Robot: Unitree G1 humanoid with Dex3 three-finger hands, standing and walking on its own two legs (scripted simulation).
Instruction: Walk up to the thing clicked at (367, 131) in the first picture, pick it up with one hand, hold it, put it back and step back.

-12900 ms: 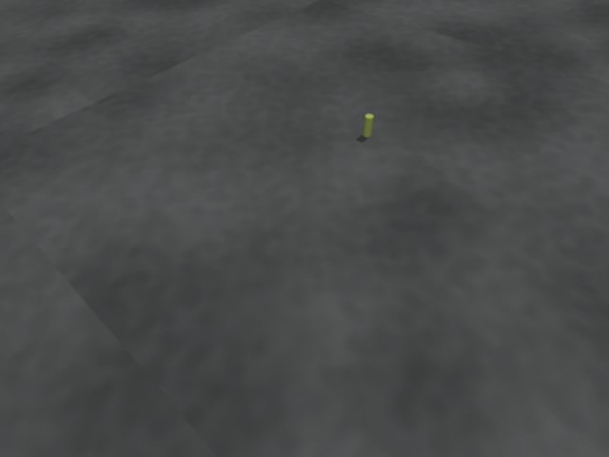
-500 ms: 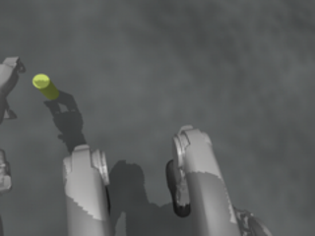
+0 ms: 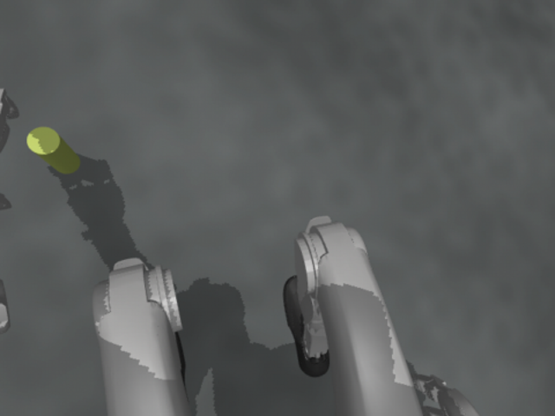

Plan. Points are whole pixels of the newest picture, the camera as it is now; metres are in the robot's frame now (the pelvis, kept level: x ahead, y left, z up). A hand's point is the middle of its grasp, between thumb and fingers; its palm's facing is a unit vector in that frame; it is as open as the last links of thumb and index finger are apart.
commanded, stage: approach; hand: left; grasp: from above
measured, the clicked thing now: (56, 152) +0.52 +0.28 -0.29
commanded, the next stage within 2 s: rest palm in 0.72 s
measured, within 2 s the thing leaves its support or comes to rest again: neither
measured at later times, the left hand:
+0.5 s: hand (38, 108) +0.54 +0.26 -0.15, palm faces -0.44 -0.04 -0.90, open 13.5 cm
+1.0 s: hand (8, 140) +0.50 +0.30 -0.18, palm faces -0.42 -0.05 -0.91, open 12.3 cm
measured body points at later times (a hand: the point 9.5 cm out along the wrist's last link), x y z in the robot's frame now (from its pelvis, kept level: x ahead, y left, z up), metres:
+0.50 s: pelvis +0.00 +0.00 +0.00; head +0.26 +0.06 +0.36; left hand +0.55 +0.25 -0.10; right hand +0.00 -0.27 -0.08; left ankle +0.07 +0.12 -0.32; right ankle +0.11 -0.16 -0.32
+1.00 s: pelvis +0.00 +0.00 -0.02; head +0.25 +0.09 +0.34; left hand +0.52 +0.30 -0.13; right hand +0.05 -0.29 -0.10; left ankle +0.07 +0.12 -0.32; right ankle +0.11 -0.16 -0.32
